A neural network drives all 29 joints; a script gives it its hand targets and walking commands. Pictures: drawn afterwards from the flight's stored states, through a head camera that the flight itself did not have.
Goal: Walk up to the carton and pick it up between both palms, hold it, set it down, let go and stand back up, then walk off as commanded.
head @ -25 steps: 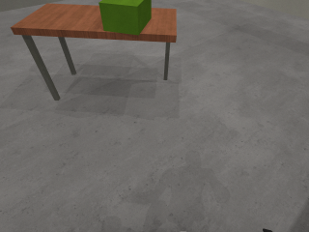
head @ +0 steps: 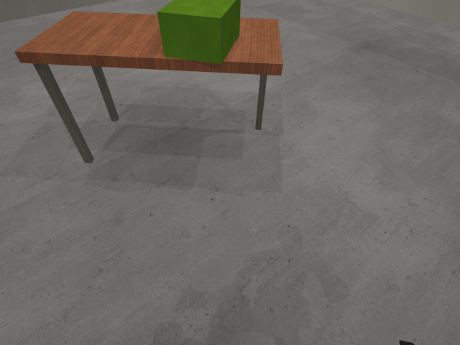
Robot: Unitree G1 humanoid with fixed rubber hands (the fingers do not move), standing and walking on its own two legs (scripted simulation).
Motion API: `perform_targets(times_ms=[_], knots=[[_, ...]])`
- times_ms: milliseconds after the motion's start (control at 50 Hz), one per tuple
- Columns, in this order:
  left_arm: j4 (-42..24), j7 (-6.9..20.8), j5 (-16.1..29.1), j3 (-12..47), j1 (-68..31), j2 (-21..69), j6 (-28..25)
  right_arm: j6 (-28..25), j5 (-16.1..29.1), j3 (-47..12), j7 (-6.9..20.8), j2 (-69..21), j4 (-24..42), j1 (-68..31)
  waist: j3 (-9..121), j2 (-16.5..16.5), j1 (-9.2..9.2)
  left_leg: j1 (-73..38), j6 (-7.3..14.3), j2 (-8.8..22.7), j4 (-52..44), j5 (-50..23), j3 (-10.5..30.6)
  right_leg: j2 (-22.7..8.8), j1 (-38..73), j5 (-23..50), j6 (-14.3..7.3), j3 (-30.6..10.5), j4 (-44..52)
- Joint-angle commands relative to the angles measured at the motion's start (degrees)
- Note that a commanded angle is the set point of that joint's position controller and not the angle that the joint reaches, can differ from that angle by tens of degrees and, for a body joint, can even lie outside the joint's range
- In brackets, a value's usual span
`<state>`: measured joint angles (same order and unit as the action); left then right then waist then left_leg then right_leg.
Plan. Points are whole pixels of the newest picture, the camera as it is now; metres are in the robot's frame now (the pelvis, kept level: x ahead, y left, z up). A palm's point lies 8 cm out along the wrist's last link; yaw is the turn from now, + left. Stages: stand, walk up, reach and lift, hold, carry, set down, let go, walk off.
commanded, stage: walk up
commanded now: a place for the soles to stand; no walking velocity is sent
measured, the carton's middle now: (203, 24) +1.34 +0.09 +0.04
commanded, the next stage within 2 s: none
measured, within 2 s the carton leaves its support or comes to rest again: neither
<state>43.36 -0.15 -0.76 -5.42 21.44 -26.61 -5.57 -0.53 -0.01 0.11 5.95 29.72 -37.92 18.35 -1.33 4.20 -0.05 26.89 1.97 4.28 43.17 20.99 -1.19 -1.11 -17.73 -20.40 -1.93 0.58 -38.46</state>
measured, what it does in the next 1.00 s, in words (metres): walks ahead: right foot, then left foot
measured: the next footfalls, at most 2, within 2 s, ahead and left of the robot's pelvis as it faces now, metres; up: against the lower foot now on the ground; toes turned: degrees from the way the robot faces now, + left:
right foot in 0.48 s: +0.28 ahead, -0.10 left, +0.00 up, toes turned -4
left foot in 0.80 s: +0.33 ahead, +0.21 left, +0.00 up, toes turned +1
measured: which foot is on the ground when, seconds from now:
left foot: down 0.00-0.50, up 0.52-0.78, down 0.80-1.00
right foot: down 0.00-0.00, up 0.02-0.46, down 0.48-0.78, up 0.80-1.00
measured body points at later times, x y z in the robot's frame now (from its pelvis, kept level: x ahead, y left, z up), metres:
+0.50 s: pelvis +0.15 +0.04 +0.00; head +0.18 +0.03 +0.45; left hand +0.25 +0.38 -0.08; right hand +0.23 -0.29 -0.09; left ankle +0.09 +0.11 -0.71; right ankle +0.24 -0.09 -0.72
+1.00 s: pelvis +0.27 +0.11 +0.00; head +0.28 +0.09 +0.44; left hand +0.38 +0.46 -0.07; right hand +0.34 -0.22 -0.10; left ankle +0.29 +0.21 -0.71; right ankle +0.31 -0.04 -0.69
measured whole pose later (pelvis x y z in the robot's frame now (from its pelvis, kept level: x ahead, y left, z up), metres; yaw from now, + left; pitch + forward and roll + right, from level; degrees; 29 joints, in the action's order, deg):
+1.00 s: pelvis +0.27 +0.11 +0.00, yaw -5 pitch -1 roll -1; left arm 43.4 -2.4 -0.4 -3.5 19.1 -28.3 -5.4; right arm 0.9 0.0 0.2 4.5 28.3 -37.9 17.0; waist -2.6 3.0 0.0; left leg 21.4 2.1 2.8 44.8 22.6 -5.6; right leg -2.2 -28.9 -26.6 -1.8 0.2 -51.4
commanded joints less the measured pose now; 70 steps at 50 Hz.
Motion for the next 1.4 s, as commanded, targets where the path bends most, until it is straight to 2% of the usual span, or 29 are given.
perform_targets(times_ms=[0,20,60,160,260,380,440,460,500,540,660,740,760,780,800,820,860,940,1000,1020,1040,1060,1140,1220,1260,1300,1320,1340,1380], knots=[[-5.06,-0.83,1.15,-0.55,-2.63,-7.65,0.32,-2.68,-5.06,10.13,-1.57,15.47,-1.79,9.74,2.15,18.97,-7.06,-22.97,4.46,12.2,-31.32,30.52,30.51,4.94,-27.05,-12.52,-1.9,1.79,-24.82],[-2.89,-1.26,0.51,-1.19,-2.01,-11.54,0.79,-2.51,-4.38,10.35,-1.98,17.8,-0.04,5.49,-0.11,13.29,-5.74,-17.84,6.52,16.22,-36.07,38.37,38.84,5.21,-29.6,-10.61,-0.31,-2.15,-32.4],[-0.98,-0.7,1.88,-1.64,-1.99,-14.86,-0.04,-2.4,-1.76,8.33,-2.33,13.71,0.76,1.19,-8.33,4.72,-2.95,-10.64,6.22,13.25,-34.02,28.59,31.13,0.78,-27.65,-1.59,-1.04,-5.09,-31.97],[1.32,-0.14,1.89,-0.99,1.86,-13.02,0.74,-2.55,-2.09,7.52,-3.05,9.41,1.26,3.81,-1.92,3.41,-2.57,-20.4,3.39,8.02,-28.09,-4.01,12.86,-0.81,-21.3,4.21,1.35,-2.34,-21.71],[-0.59,-0.67,1.45,-0.63,-0.88,-11.44,1.55,-1.39,-2.47,8.08,-2.97,8.83,1.26,3.96,-3.23,6.28,-4.8,-22.65,5.71,6.0,-28.79,-2.58,7.53,-0.3,-20.85,4.29,2.29,0.88,-13.38],[-1.01,-1.1,1.73,-0.13,-2.3,-8.95,-0.05,-0.21,-2.68,7.34,-3.0,8.17,3.31,2.87,1.45,3.72,-5.02,-27.06,7.86,6.75,-15.91,-35.86,2.79,0.98,-14.3,9.27,0.7,8.16,3.14],[2.24,-2.2,1.16,-1.44,9.62,-11.23,-0.43,-0.05,-1.38,7.21,-2.73,7.12,5.18,-1.55,8.54,-4.22,2.83,-15.6,3.82,4.33,-1.92,-34.76,-0.17,3.0,11.17,17.65,-0.96,7.56,10.85],[3.09,-2.72,0.56,-2.97,16.41,-14.44,-0.84,-0.29,-1.46,6.37,-2.69,5.28,6.16,-2.29,8.54,-6.93,7.32,-5.05,2.66,1.74,6.43,-24.22,-2.27,-2.37,19.27,15.12,-3.07,-0.09,8.99],[2.1,-3.76,0.65,-4.5,18.03,-22.28,-0.68,0.0,-1.98,6.74,-2.55,8.46,6.5,-3.29,11.07,-12.58,7.67,17.77,-2.22,-5.82,30.32,12.96,4.01,-24.55,27.58,-3.87,-18.35,-43.09,17.75],[-0.74,-4.3,0.86,-4.23,9.68,-20.57,-0.53,0.72,-2.88,7.32,-2.28,9.42,6.43,-6.76,2.02,-3.41,4.53,19.08,-2.04,2.41,32.75,9.54,10.07,-25.48,15.14,-7.8,-19.36,-38.15,18.01],[-1.84,-2.95,-0.65,-4.55,1.87,-20.72,-0.92,1.45,-3.22,8.39,0.0,7.18,2.49,-2.12,-3.69,-16.4,-0.15,3.55,-0.44,2.82,10.84,5.05,3.62,-15.91,-7.84,-11.2,-12.79,-18.27,18.65],[-4.63,-2.98,-0.91,-3.54,-6.45,-19.25,0.04,0.96,-3.82,9.6,-0.14,8.27,-0.71,7.93,3.63,-11.01,-6.76,-19.77,0.77,1.52,-1.93,-2.0,-1.42,-12.39,-17.87,-10.55,-9.31,-9.38,5.73],[-4.05,-3.08,-0.98,-2.21,-4.47,-13.32,0.75,0.61,-4.4,10.42,-0.8,10.22,-4.46,13.88,4.92,0.87,-9.49,-28.31,0.48,-2.21,-6.59,6.91,3.04,-6.77,-26.14,-12.88,-6.15,-5.49,-9.52],[-4.39,-3.37,-0.29,0.19,-4.34,-7.54,1.08,0.59,-5.24,10.66,-1.62,14.2,-3.68,14.82,-0.86,19.04,-10.77,-20.0,0.65,6.38,-21.64,24.66,19.38,5.19,-32.26,-16.87,-2.92,0.08,-28.35],[-4.59,-3.9,-0.26,-0.56,-3.76,-10.21,1.76,0.42,-4.27,10.61,-2.05,17.84,-1.1,7.3,-3.66,17.97,-7.2,-10.63,4.72,13.92,-36.2,42.06,37.76,6.3,-34.72,-15.13,-0.49,-2.25,-38.54],[-1.79,-3.96,-0.02,-1.48,-1.57,-15.2,1.48,0.36,-2.7,10.07,-2.23,16.99,1.23,0.36,-7.75,8.38,-4.32,-6.85,6.99,16.38,-37.63,44.69,39.05,2.45,-32.8,-8.95,-0.53,-4.23,-37.7],[-0.04,-2.79,0.85,-2.16,-0.12,-16.87,0.39,0.22,-2.24,8.13,-2.41,11.76,2.11,-1.18,-6.76,2.09,-1.96,-5.58,9.98,12.32,-30.55,32.53,28.65,-2.62,-25.6,-4.62,0.33,0.27,-30.79],[0.46,-2.38,1.07,-0.71,0.95,-11.29,-1.08,0.55,-3.78,8.22,-1.96,10.91,1.62,3.55,0.17,8.27,-3.91,-16.62,14.69,10.24,-18.85,-7.51,14.63,-0.8,-16.18,-10.1,1.56,5.66,-8.96],[3.72,-3.9,1.18,-1.33,12.92,-11.36,-2.27,1.2,-3.2,7.34,-1.87,7.82,4.81,-2.68,6.14,3.42,2.4,-8.94,9.45,6.52,-2.89,-24.68,4.55,1.26,4.84,11.34,0.76,7.61,7.87],[4.72,-4.64,0.23,-2.35,15.56,-15.66,-2.2,0.81,-2.51,6.08,-2.05,5.85,6.93,-3.78,7.54,-2.82,4.84,0.33,5.35,3.47,6.14,-22.78,1.22,-1.05,15.18,14.14,-1.16,3.16,8.41],[4.49,-5.47,-0.66,-4.61,20.02,-21.38,-2.28,0.64,-2.32,5.69,-2.04,3.41,8.98,-5.67,8.59,-16.72,7.22,14.43,1.47,-1.39,19.66,-8.09,-1.41,-16.91,21.85,8.48,-7.95,-24.95,12.0],[2.09,-5.68,0.03,-4.85,17.15,-24.0,-2.17,1.46,-2.29,6.52,-2.02,7.42,8.77,-5.63,8.25,-16.08,6.09,22.93,-0.35,-2.93,26.57,13.53,4.17,-24.68,24.32,4.72,-15.83,-41.0,12.86],[-0.97,-6.37,0.62,-3.94,8.52,-21.51,-1.07,2.48,-4.0,7.39,-1.86,8.01,5.42,-7.47,-1.09,-2.92,2.51,18.71,-0.61,3.04,23.0,9.51,6.49,-20.38,7.02,11.47,-15.01,-28.02,9.48],[-3.46,-5.56,-0.61,-4.42,4.08,-22.92,-0.48,2.55,-2.99,8.81,-0.55,8.16,4.44,-3.9,1.12,-16.6,-0.13,4.25,0.49,2.31,13.28,5.16,2.56,-17.32,-9.16,2.43,-13.41,-18.28,7.94],[-3.13,-5.46,-0.44,-3.89,-1.45,-22.08,0.07,2.38,-3.32,9.6,-0.36,9.1,2.64,2.29,1.77,-13.04,-4.68,-9.37,0.27,2.01,5.66,-0.88,0.88,-16.04,-19.02,-9.89,-11.0,-14.6,4.77],[-3.4,-5.78,-1.57,-1.36,-2.68,-13.57,1.18,2.6,-5.46,10.73,-1.28,11.59,-2.77,13.1,0.05,4.73,-10.15,-23.69,0.45,-1.18,-4.27,12.52,5.33,-4.84,-34.23,-15.63,-5.74,-4.1,-18.68],[-4.57,-6.33,-0.6,0.73,-3.22,-8.73,1.68,2.15,-4.5,10.67,-2.08,15.64,-1.43,11.78,-5.38,22.35,-9.7,-9.22,0.74,11.04,-29.67,35.16,31.66,4.98,-38.72,-17.83,-1.73,1.35,-37.82],[-3.93,-6.83,-0.16,-0.93,-0.64,-13.73,1.84,1.65,-4.2,11.2,-2.19,19.95,1.28,2.2,-5.98,16.15,-5.42,-2.11,4.52,15.75,-37.85,45.39,40.84,3.2,-33.87,-12.31,-1.81,-4.07,-40.65],[0.77,-5.35,1.06,-2.18,4.93,-18.07,1.84,1.51,-3.29,9.86,-2.83,15.75,2.72,-2.74,-5.69,4.54,-1.37,-1.6,3.04,11.42,-30.44,36.59,31.35,-1.86,-28.48,-4.03,-0.75,-2.69,-39.0]])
